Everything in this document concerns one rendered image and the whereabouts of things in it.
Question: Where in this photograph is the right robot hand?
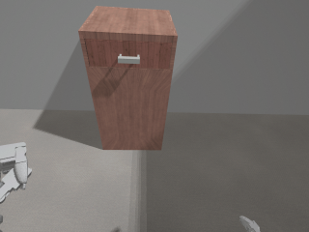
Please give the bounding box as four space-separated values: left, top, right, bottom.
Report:
239 216 261 232

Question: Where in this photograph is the left robot hand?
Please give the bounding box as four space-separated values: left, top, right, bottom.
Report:
0 142 32 204

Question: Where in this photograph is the cabinet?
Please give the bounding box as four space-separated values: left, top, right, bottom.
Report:
78 6 178 151

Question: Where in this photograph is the handle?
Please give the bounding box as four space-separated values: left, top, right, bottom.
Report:
118 54 140 64

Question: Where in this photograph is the drawer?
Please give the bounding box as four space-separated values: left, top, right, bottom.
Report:
85 39 172 70

